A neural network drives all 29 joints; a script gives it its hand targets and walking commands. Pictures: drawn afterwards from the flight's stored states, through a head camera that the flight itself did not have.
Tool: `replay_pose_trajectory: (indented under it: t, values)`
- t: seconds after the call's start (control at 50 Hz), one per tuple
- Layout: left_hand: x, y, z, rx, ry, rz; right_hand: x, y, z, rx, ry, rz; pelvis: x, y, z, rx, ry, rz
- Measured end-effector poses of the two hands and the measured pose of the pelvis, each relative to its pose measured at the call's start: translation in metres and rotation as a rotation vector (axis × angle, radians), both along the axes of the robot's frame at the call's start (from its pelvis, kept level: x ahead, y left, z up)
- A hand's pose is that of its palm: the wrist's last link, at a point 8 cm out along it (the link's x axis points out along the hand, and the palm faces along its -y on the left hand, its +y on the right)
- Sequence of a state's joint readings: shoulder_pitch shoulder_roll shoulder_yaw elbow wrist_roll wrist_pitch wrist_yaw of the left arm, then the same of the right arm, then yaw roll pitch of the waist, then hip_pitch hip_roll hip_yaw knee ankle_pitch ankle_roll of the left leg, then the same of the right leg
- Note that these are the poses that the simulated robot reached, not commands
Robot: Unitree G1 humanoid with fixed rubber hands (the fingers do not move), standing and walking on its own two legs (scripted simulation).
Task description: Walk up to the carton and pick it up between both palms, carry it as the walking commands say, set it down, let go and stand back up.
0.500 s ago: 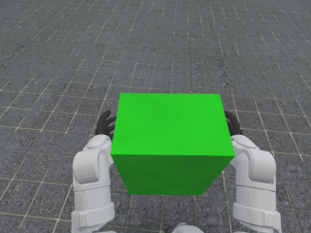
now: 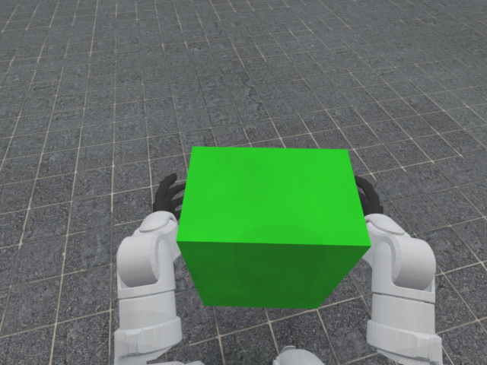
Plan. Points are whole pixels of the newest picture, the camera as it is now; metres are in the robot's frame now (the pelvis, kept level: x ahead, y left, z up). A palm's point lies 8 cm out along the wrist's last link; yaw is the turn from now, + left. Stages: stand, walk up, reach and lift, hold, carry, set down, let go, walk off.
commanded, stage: carry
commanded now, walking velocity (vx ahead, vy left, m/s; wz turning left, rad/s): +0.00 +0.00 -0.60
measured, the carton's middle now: (264, 239) +0.30 -0.01 +0.03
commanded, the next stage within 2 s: none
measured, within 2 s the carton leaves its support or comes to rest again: neither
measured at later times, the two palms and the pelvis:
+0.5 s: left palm (222, 262) +0.24 +0.05 +0.09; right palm (465, 316) +0.16 -0.25 +0.10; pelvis -0.10 -0.02 +0.01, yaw -12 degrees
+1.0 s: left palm (227, 306) +0.17 +0.04 +0.12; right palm out of the picture +0.08 -0.25 +0.12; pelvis -0.16 -0.02 +0.02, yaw -15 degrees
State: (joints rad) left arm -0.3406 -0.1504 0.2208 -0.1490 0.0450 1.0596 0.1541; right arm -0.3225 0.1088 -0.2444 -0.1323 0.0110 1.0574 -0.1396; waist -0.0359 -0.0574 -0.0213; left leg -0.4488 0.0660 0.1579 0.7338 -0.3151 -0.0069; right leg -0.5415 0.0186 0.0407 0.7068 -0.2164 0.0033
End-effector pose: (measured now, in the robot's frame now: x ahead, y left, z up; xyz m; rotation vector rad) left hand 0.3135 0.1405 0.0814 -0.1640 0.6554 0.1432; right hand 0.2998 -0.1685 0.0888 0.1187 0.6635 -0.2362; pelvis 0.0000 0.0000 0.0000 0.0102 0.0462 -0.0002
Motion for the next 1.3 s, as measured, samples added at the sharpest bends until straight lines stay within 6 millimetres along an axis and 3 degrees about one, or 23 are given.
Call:
replay_pose_trajectory:
  t: [0.1, 0.22, 0.32, 0.4, 0.52, 0.64, 0.78, 0.9, 1.04, 1.16, 1.3]
  values:
    - [-0.013, -0.02, 0.007, -0.026, -0.014, -0.045, -0.034, -0.018, 0.003, 0.025, -0.02, -0.076, -0.02, -0.006, 0.005, -0.019, 0.008, -0.091]
    - [-0.025, -0.056, 0.019, -0.006, -0.07, -0.086, -0.059, -0.052, 0.008, 0.017, -0.073, -0.106, -0.04, -0.025, 0.0, -0.022, 0.024, -0.163]
    - [-0.042, -0.083, 0.012, 0.007, -0.025, -0.146, -0.09, -0.077, 0.005, -0.001, -0.025, -0.145, -0.061, -0.032, 0.005, -0.001, 0.022, -0.174]
    - [-0.057, -0.094, 0.006, 0.005, -0.003, -0.186, -0.114, -0.085, 0.004, 0.01, -0.005, -0.195, -0.077, -0.028, 0.006, -0.006, 0.027, -0.196]
    - [-0.078, -0.086, 0.005, -0.037, -0.018, -0.201, -0.143, -0.075, 0.011, -0.013, -0.024, -0.224, -0.102, -0.02, 0.008, 0.005, 0.012, -0.221]
    - [-0.099, -0.077, 0.02, -0.026, -0.031, -0.184, -0.161, -0.067, 0.019, 0.008, -0.037, -0.213, -0.115, -0.019, 0.013, -0.011, 0.011, -0.267]
    - [-0.12, -0.086, 0.042, 0.019, -0.073, -0.207, -0.186, -0.076, 0.029, 0.007, -0.072, -0.203, -0.133, -0.023, 0.014, -0.01, -0.018, -0.252]
    - [-0.137, -0.095, 0.042, 0.03, -0.032, -0.242, -0.21, -0.083, 0.032, -0.002, -0.027, -0.223, -0.144, -0.022, 0.016, -0.008, -0.034, -0.252]
    - [-0.144, -0.095, 0.041, 0.02, -0.023, -0.255, -0.221, -0.082, 0.035, -0.001, -0.019, -0.243, -0.16, -0.015, 0.018, -0.003, -0.022, -0.258]
    - [-0.153, -0.079, 0.036, 0.006, -0.033, -0.224, -0.223, -0.067, 0.029, 0.019, -0.036, -0.238, -0.166, -0.003, 0.016, 0.003, 0.001, -0.253]
    - [-0.174, -0.037, 0.01, 0.015, 0.026, -0.225, -0.24, -0.027, 0.007, -0.009, 0.03, -0.205, -0.162, 0.02, 0.012, 0.004, -0.009, -0.246]
